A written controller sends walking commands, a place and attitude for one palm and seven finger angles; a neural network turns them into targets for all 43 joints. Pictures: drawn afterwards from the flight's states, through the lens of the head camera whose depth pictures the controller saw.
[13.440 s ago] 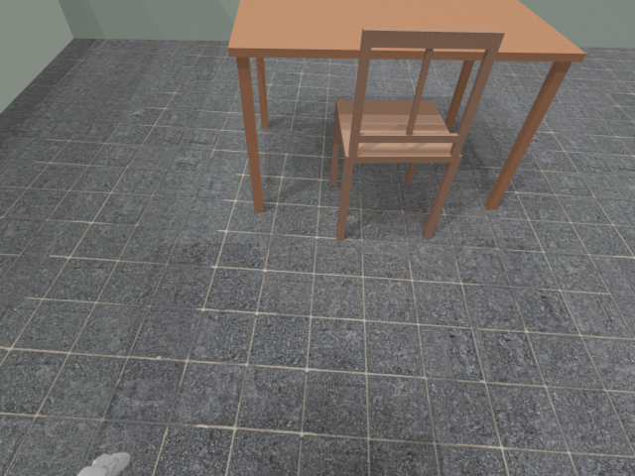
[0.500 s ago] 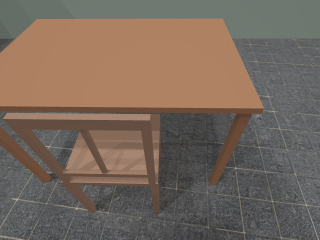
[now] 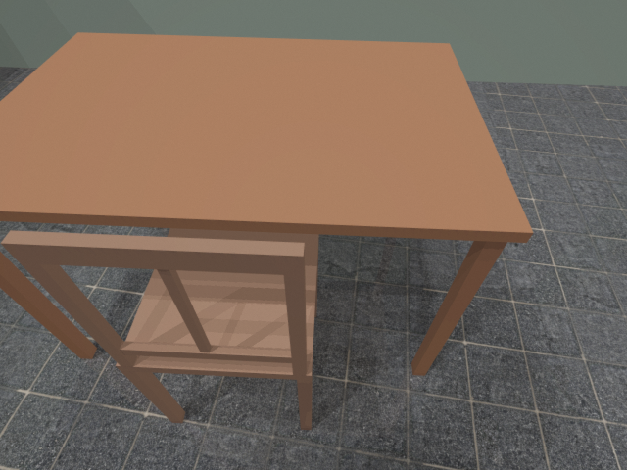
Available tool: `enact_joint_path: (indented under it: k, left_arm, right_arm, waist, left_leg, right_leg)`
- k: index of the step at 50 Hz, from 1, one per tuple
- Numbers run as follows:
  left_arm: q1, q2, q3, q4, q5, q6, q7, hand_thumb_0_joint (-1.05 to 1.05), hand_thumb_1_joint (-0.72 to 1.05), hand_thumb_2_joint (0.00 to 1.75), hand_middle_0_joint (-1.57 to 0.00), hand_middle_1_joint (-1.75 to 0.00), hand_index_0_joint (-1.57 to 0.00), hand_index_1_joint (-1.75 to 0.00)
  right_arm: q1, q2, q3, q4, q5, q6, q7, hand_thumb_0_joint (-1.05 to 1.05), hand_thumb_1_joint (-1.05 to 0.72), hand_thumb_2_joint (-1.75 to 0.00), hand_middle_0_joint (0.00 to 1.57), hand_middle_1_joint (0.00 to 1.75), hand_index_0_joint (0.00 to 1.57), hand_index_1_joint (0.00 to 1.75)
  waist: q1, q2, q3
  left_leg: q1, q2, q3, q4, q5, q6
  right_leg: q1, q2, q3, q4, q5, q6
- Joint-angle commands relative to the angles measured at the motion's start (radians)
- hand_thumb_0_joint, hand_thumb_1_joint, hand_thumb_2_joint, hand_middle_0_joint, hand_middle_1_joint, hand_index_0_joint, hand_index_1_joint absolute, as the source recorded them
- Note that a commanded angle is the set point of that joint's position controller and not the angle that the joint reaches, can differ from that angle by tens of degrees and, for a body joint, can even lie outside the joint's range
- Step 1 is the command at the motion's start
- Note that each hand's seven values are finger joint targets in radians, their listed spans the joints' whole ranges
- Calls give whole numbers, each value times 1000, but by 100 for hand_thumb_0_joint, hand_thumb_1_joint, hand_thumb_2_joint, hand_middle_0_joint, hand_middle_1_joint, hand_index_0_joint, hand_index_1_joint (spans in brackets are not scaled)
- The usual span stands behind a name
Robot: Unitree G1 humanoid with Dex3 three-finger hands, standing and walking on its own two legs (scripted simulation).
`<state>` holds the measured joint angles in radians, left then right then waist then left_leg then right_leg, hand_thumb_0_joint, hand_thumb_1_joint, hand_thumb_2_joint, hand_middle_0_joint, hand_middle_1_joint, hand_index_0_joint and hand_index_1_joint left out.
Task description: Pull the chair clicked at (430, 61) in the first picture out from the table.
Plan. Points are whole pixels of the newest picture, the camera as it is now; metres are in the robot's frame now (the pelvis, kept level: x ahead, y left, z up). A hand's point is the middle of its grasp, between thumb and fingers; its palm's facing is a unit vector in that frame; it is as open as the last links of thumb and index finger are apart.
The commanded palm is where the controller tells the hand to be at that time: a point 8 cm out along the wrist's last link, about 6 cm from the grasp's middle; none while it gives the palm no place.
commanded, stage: look again from close up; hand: left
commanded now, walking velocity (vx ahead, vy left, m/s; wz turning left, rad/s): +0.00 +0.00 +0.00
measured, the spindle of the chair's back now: (188, 313) +0.37 +0.24 -0.10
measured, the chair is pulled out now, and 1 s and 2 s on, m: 0.00 0.00 0.00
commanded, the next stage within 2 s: shuffle to correct the standing spot in 0.46 s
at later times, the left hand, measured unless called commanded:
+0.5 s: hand out of the picture +0.01 +0.17 -0.17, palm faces +0.01 -0.98 -0.20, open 7.3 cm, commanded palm none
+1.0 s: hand out of the picture -0.01 +0.23 -0.19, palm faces +0.03 -0.97 -0.25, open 7.4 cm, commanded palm none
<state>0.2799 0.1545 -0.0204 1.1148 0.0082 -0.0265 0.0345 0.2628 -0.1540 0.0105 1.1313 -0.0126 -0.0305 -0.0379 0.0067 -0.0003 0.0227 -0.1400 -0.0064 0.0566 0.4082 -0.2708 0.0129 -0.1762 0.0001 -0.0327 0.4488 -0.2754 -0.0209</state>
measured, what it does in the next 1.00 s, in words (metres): shifts its weight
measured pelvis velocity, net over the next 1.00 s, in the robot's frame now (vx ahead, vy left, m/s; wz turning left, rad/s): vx -0.05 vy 0.03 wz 0.01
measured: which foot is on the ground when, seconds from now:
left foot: down 0.00-1.00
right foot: down 0.00-1.00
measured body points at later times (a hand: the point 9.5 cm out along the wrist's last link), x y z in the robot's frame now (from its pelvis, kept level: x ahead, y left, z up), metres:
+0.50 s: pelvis +0.01 +0.00 +0.00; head +0.03 +0.00 +0.45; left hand +0.01 +0.23 -0.16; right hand +0.00 -0.21 -0.16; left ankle -0.03 +0.11 -0.74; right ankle -0.02 -0.10 -0.74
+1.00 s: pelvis -0.05 +0.03 -0.01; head -0.02 +0.04 +0.43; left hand -0.01 +0.28 -0.17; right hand -0.01 -0.22 -0.16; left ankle -0.04 +0.13 -0.74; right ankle -0.02 -0.10 -0.74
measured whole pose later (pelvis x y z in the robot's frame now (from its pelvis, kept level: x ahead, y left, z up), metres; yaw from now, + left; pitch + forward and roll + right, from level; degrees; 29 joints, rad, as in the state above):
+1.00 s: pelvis -0.05 +0.03 -0.01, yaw +1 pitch -1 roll +1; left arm 0.23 0.21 0.03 0.99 0.03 0.03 0.04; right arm 0.22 -0.18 -0.05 1.01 -0.01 0.03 -0.03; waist 0.01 -0.03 0.09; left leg -0.28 -0.02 0.05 0.59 -0.34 -0.01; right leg -0.31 -0.05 -0.02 0.62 -0.29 0.01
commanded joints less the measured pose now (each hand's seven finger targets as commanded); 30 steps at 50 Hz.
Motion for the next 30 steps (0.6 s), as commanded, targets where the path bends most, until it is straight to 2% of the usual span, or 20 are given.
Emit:
enact_joint_path:
  k: [1,11,15,19,25,28,30]
  left_arm:
    - [61,108,25,-24,2,-14,11,0,90,90,-20,-30,-20,-30]
    - [62,110,24,-25,1,-13,13,0,90,90,-20,-30,-20,-30]
    - [64,108,24,-25,0,-12,14,0,90,90,-20,-30,-20,-30]
    - [67,104,21,-24,-1,-10,13,0,90,90,-20,-30,-20,-30]
    - [74,103,22,-26,-1,-11,13,0,90,90,-20,-30,-20,-30]
    - [80,98,20,-23,-2,-11,13,0,90,90,-20,-30,-20,-30]
    - [77,110,26,-37,-1,-9,18,0,90,90,-20,-30,-20,-30]
  right_arm:
    - [81,-75,-10,-13,4,-11,0,0,-90,-90,20,30,20,30]
    - [82,-79,-9,-5,4,-10,-2,0,-90,-90,20,30,20,30]
    - [88,-77,-8,-2,4,-10,-2,0,-90,-90,20,30,20,30]
    - [87,-72,-8,-1,5,-7,-2,0,-90,-90,20,30,20,30]
    - [102,-64,-6,6,5,-10,-2,0,-90,-90,20,30,20,30]
    - [106,-61,-7,7,5,-10,-2,0,-90,-90,20,30,20,30]
    - [97,-68,-11,-5,8,-9,-4,0,-90,-90,20,30,20,30]
  waist:
    - [-5,15,-1]
    - [-4,2,6]
    - [-4,-4,8]
    - [-2,-1,37]
    - [-3,13,17]
    - [-2,-7,20]
    - [2,26,22]
  left_leg:
    - [15,110,-90,-50,274,17]
    - [21,114,-91,-55,303,16]
    - [24,114,-94,-59,299,18]
    - [11,110,-95,-66,259,17]
    - [18,111,-94,-68,282,18]
    - [24,113,-96,-71,276,20]
    - [20,115,-96,-57,362,16]
  right_leg:
    - [4,-114,108,-57,310,-21]
    - [21,-114,104,-61,347,-20]
    - [23,-114,103,-66,334,-19]
    - [10,-112,104,-79,295,-18]
    - [25,-112,106,-78,309,-19]
    - [21,-107,102,-81,297,-18]
    - [12,-124,115,-56,378,-24]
